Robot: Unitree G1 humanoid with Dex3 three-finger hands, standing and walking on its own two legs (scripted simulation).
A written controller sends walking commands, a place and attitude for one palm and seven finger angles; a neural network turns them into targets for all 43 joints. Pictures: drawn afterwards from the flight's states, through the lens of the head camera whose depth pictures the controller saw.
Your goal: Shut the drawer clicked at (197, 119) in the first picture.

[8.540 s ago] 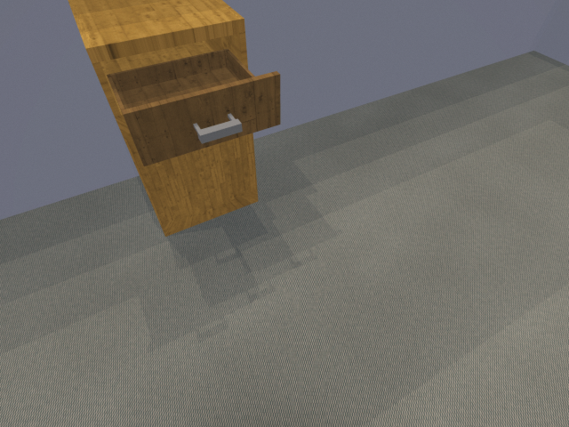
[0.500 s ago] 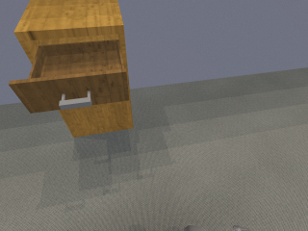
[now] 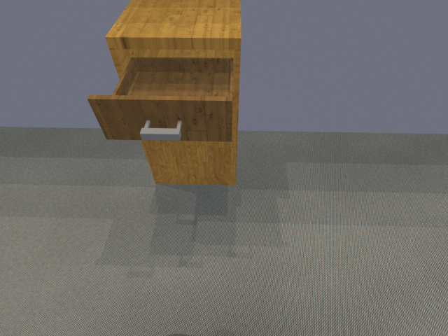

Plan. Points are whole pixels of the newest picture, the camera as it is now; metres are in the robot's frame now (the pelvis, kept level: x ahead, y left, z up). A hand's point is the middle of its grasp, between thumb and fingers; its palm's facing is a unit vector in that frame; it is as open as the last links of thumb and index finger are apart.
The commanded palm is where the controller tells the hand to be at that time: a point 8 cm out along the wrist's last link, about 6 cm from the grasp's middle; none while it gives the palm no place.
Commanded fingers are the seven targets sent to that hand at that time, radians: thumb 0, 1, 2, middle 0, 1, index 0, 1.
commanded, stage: take the last steps up to it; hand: left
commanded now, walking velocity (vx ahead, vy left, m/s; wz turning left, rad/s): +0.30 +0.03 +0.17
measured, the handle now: (162, 129) +0.66 +0.24 -0.07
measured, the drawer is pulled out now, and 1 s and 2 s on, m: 0.28 0.28 0.28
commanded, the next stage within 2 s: come to a stop and stand still in 1.10 s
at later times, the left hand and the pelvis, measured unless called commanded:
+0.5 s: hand out of the picture +0.11 +0.21 -0.17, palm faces +0.06 -0.98 -0.20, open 7.4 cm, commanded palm none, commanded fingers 0.00 0.90 0.90 -0.20 -0.30 -0.20 -0.30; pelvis +0.07 +0.02 +0.00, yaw +3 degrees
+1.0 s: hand (157, 325) +0.17 +0.16 -0.17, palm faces +0.20 -0.96 -0.17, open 7.3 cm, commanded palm none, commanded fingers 0.00 0.90 0.90 -0.20 -0.30 -0.20 -0.30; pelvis +0.23 +0.00 +0.00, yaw +5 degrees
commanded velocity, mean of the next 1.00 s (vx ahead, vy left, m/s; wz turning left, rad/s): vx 0.28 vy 0.00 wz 0.04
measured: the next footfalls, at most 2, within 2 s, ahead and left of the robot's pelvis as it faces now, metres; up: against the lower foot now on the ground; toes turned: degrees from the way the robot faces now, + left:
left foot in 0.10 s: +0.01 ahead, +0.13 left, +0.00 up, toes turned +4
right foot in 0.58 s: +0.22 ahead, -0.09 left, +0.00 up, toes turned -4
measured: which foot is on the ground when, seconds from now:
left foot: up 0.00-0.08, down 0.10-0.58, up 0.60-1.00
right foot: down 0.00-0.10, up 0.12-0.56, down 0.58-1.00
